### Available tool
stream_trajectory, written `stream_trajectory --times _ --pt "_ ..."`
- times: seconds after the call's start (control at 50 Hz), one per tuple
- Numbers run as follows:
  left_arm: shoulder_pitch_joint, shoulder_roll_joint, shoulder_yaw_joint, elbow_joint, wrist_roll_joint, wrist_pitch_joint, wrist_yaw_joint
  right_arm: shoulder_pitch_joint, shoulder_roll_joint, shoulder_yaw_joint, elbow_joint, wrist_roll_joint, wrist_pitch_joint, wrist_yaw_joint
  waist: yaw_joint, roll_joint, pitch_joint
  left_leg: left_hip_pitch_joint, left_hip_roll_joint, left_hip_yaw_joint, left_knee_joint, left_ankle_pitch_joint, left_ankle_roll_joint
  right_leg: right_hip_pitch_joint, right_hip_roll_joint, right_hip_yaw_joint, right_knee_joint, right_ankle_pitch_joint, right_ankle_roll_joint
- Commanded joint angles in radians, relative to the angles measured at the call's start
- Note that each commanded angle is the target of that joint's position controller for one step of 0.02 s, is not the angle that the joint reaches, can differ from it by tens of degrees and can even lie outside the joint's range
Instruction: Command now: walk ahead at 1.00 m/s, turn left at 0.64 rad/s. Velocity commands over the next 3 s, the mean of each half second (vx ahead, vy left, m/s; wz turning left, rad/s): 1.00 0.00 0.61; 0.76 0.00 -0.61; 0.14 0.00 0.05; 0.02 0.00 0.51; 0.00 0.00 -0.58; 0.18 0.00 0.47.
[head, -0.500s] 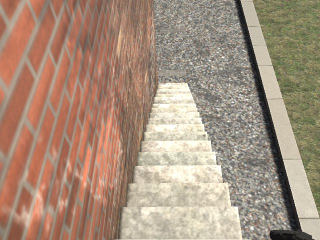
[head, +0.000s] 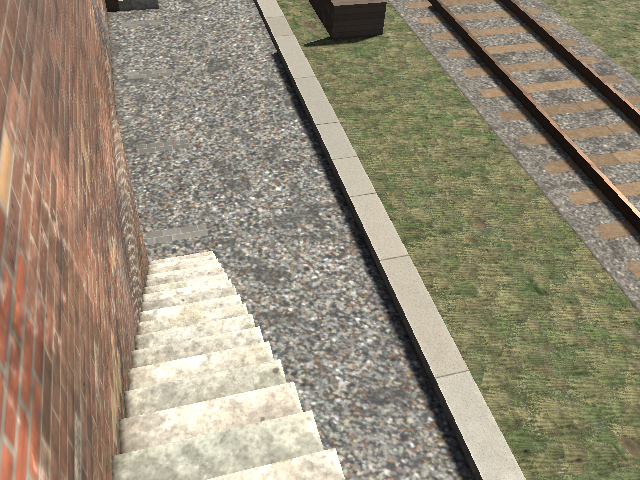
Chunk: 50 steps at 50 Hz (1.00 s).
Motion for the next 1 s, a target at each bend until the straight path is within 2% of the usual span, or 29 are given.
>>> stream_trajectory --times 0.02,0.06,0.1,0.14,0.18,0.22,0.24,0.26,0.28,0.32,0.34,0.38,0.46,0.54,0.58,0.6,0.62,0.66,0.7,0.76,0.8,0.84,0.86,0.88,0.9,0.92,0.94,0.96,1.0 --pt "0.241 0.194 0.070 0.056 0.041 -0.056 -0.003 -0.066 -0.145 -0.052 -0.098 -0.024 0.001 -0.009 0.129 -0.057 -0.023 -0.667 0.169 -0.250 -0.167 0.218 -0.012 0.513 -0.567 0.542 -0.037 0.612 -0.254" --pt "0.146 0.143 0.053 0.024 0.019 -0.086 0.003 -0.239 -0.158 -0.077 -0.173 -0.045 0.042 -0.002 0.067 0.076 0.210 -0.451 0.216 -0.200 -0.640 0.521 -0.114 0.025 -0.536 0.419 -0.104 0.580 -0.176" --pt "0.065 0.175 0.053 0.012 -0.018 -0.087 0.009 -0.071 -0.042 -0.058 -0.131 -0.085 0.078 0.022 -0.057 -0.061 0.170 -0.023 0.159 -0.002 -0.672 0.771 -0.103 -0.348 -0.435 0.215 0.006 0.497 -0.103" --pt "0.007 0.088 0.044 0.050 -0.040 -0.131 0.021 0.005 -0.007 -0.047 -0.108 -0.006 0.032 0.047 -0.076 -0.024 0.141 0.286 0.140 0.056 -1.059 1.460 -0.099 -0.519 -0.213 -0.128 0.098 -0.214 0.040" --pt "0.007 0.148 0.053 0.092 -0.020 -0.109 0.017 -0.004 -0.071 -0.052 -0.120 -0.004 0.044 0.063 -0.062 -0.075 0.137 0.381 0.093 0.169 -1.183 1.347 -0.100 -0.364 -0.234 -0.136 0.194 0.001 0.012" --pt "-0.120 0.216 0.064 0.118 -0.020 -0.078 0.014 0.507 -0.179 -0.098 0.010 -0.048 0.092 0.031 -0.272 -0.162 -0.055 0.732 0.069 0.207 -0.995 1.180 0.008 -0.314 -0.238 -0.173 0.725 0.607 0.066" --pt "-0.189 0.226 0.071 0.100 -0.024 -0.062 0.013 0.620 -0.267 -0.129 0.017 -0.062 0.096 0.019 -0.378 -0.024 -0.017 0.765 0.089 0.144 -1.166 1.033 0.087 -0.334 -0.162 -0.174 1.133 0.739 0.097" --pt "-0.193 0.174 0.065 0.096 0.003 -0.017 0.024 0.440 -0.261 -0.107 -0.050 -0.040 0.081 0.042 -0.358 0.198 0.182 0.658 0.165 -0.036 -1.450 0.920 0.134 -0.515 -0.002 -0.100 1.462 0.013 0.033" --pt "-0.131 0.032 0.001 -0.072 0.075 -0.003 0.016 0.314 -0.263 -0.052 0.009 -0.003 0.044 0.024 -0.057 0.479 0.283 0.586 0.149 -0.256 -1.277 1.211 -0.003 -0.821 -0.013 -0.005 1.231 -0.268 0.022" --pt "-0.083 0.090 0.004 -0.067 0.105 0.016 0.019 0.217 -0.137 -0.014 -0.021 0.043 -0.021 0.002 0.056 -0.038 0.246 0.371 0.198 -0.299 -1.233 0.939 -0.020 -0.718 -0.108 0.119 0.881 0.064 0.027" --pt "0.074 0.102 0.011 0.010 0.094 0.043 0.033 0.099 -0.214 -0.023 -0.068 0.044 -0.017 -0.021 0.143 -0.092 0.170 0.340 0.245 -0.368 -1.205 1.089 -0.020 -0.648 -0.097 0.104 0.842 0.053 0.026" --pt "-0.036 0.034 -0.015 -0.083 0.055 0.084 0.039 0.014 -0.249 -0.019 -0.065 0.009 -0.061 -0.043 0.141 0.128 0.148 0.039 0.320 -0.468 -1.333 0.929 0.047 -0.401 -0.115 0.102 0.570 0.351 0.084" --pt "-0.160 0.062 -0.003 -0.133 -0.014 0.084 -0.049 -0.058 -0.081 0.019 -0.091 0.066 -0.092 -0.093 0.104 0.025 0.180 -0.312 0.124 -0.080 -1.204 0.379 -0.122 0.038 -0.073 0.104 0.044 1.145 0.045" --pt "-0.052 0.102 0.015 -0.109 0.033 0.110 -0.035 -0.109 -0.143 -0.005 -0.112 0.029 -0.080 -0.099 0.120 0.157 0.144 -0.103 0.181 0.013 -0.896 0.586 -0.138 0.010 -0.052 0.095 0.081 1.080 -0.055" --pt "0.501 0.215 0.073 0.101 0.057 0.120 0.001 -0.170 -0.185 -0.025 -0.125 -0.016 -0.084 -0.053 0.309 0.066 -0.017 -0.034 0.236 0.092 -0.360 1.248 -0.141 0.338 0.004 0.016 0.028 0.654 -0.160" --pt "0.673 0.243 0.100 0.138 0.009 0.112 0.004 -0.291 -0.221 -0.054 -0.154 -0.015 -0.084 -0.029 0.490 -0.167 0.057 -0.299 0.077 0.223 0.221 0.926 -0.177 0.550 -0.032 0.056 -0.178 0.792 -0.278" --pt "0.550 0.256 0.089 0.122 -0.036 0.089 0.017 -0.313 -0.136 -0.041 -0.234 -0.043 -0.088 -0.024 0.358 -0.409 0.189 -0.701 -0.039 0.252 0.365 -0.077 -0.208 0.660 -0.114 0.251 -0.079 1.438 -0.332" --pt "0.452 0.233 0.086 0.056 0.002 0.052 0.060 -0.262 -0.145 -0.035 -0.253 -0.085 -0.091 -0.020 0.252 0.032 0.118 -0.750 0.135 -0.039 -0.134 0.018 -0.200 0.626 -0.276 0.646 -0.072 1.122 -0.376" --pt "0.415 0.113 0.038 0.065 -0.015 0.030 0.078 -0.334 -0.079 -0.030 -0.234 -0.108 -0.080 -0.008 0.171 0.075 0.155 -0.562 0.136 0.005 -0.561 0.126 -0.159 0.310 -0.143 0.552 0.009 0.874 -0.256" --pt "0.004 0.133 0.064 -0.004 -0.079 0.010 0.074 0.073 -0.067 -0.030 -0.126 -0.010 -0.080 -0.015 -0.082 -0.146 0.029 0.612 0.181 -0.050 -1.176 1.064 -0.167 -0.446 0.025 0.452 0.199 0.543 -0.112" --pt "0.133 0.152 0.080 0.039 -0.080 0.033 0.070 -0.158 -0.047 0.007 -0.214 0.028 -0.095 0.002 0.044 -0.011 -0.001 0.651 0.183 0.033 -1.585 1.387 -0.216 -0.246 0.078 0.311 0.282 0.205 -0.084" --pt "0.045 0.156 0.083 0.015 -0.049 0.091 0.073 0.062 -0.081 0.008 -0.195 -0.014 -0.077 0.013 -0.086 -0.082 -0.043 0.810 0.267 -0.052 -1.454 1.475 -0.177 -0.330 0.120 0.293 0.730 0.101 -0.055" --pt "0.187 0.171 0.011 -0.057 -0.020 -0.055 -0.002 0.430 -0.094 0.049 -0.159 -0.430 -0.003 0.146 -0.224 0.469 0.230 1.038 0.220 0.045 -1.553 1.179 -0.109 -0.800 0.404 0.255 1.271 -0.379 0.025" --pt "0.177 0.286 0.050 -0.049 -0.038 -0.085 -0.049 0.723 -0.106 0.011 -0.112 -0.423 0.011 0.159 -0.363 0.469 0.114 1.259 0.275 0.041 -1.486 1.417 -0.012 -0.906 0.400 0.258 1.667 -0.388 -0.013" --pt "0.471 0.132 0.028 -0.126 0.012 -0.091 -0.127 0.348 -0.326 -0.018 -0.287 -0.297 0.015 0.206 0.041 0.401 -0.294 1.384 0.763 -0.411 -1.222 1.693 0.301 -1.037 0.207 0.313 1.582 -0.404 -0.027" --pt "0.367 0.123 0.004 -0.169 -0.005 -0.084 -0.118 0.059 -0.267 -0.035 -0.337 -0.196 0.000 0.200 0.076 0.088 -0.174 1.043 0.826 -0.454 -1.361 1.071 0.339 -1.160 -0.004 0.238 1.521 -0.336 0.056" --pt "0.216 0.052 -0.033 -0.250 0.031 -0.011 -0.050 -0.193 -0.062 0.058 -0.419 -0.164 -0.046 0.175 0.089 0.124 -0.010 0.496 0.842 -0.501 -1.489 0.376 0.149 -0.997 -0.246 0.458 0.918 -0.058 0.044" --pt "0.257 0.065 -0.022 -0.211 0.023 0.004 -0.034 -0.501 0.000 0.093 -0.515 -0.156 -0.073 0.150 0.223 0.010 0.215 0.018 0.627 -0.212 -1.548 0.463 0.122 -0.800 -0.229 0.338 0.707 0.082 0.074" --pt "0.531 0.040 0.009 -0.158 0.128 -0.001 -0.031 -0.606 -0.224 0.014 -0.566 -0.250 -0.142 0.075 0.374 0.158 0.144 -0.733 0.372 0.246 -1.342 0.051 -0.068 0.235 -0.138 0.159 0.417 0.703 0.115"
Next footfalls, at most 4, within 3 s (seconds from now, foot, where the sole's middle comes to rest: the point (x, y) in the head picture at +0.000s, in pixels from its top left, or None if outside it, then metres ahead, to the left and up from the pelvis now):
0.24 left None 0.20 0.14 -0.94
0.60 right None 0.51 0.06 -1.13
0.88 left None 0.76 0.40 -1.33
1.16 right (254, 460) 0.96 0.08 -1.52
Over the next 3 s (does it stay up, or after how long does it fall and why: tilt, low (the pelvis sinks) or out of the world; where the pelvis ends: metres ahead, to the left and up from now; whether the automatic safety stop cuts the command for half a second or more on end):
stays up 1.21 0.26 -0.98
